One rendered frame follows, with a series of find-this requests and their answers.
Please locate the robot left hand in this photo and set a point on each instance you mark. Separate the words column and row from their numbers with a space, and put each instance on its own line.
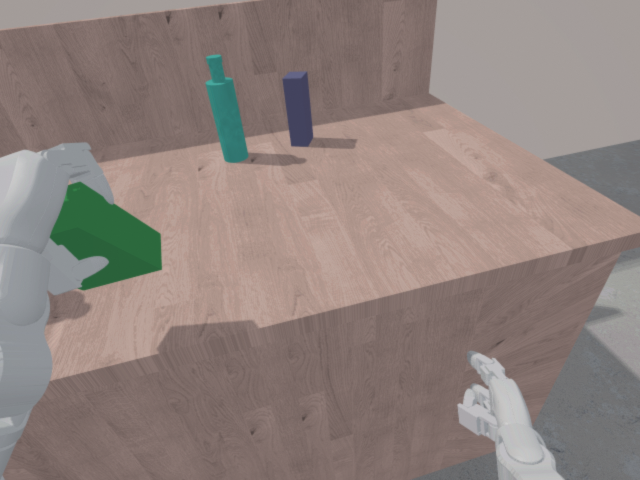
column 33, row 187

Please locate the robot right forearm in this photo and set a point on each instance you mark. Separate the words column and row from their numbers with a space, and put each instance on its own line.
column 522, row 455

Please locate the robot right hand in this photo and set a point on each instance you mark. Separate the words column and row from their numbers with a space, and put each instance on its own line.
column 502, row 404

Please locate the robot left forearm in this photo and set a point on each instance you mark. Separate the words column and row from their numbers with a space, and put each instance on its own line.
column 25, row 357

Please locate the sponge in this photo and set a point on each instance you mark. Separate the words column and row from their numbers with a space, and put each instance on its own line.
column 89, row 226

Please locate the table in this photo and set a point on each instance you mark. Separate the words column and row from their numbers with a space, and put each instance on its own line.
column 316, row 305

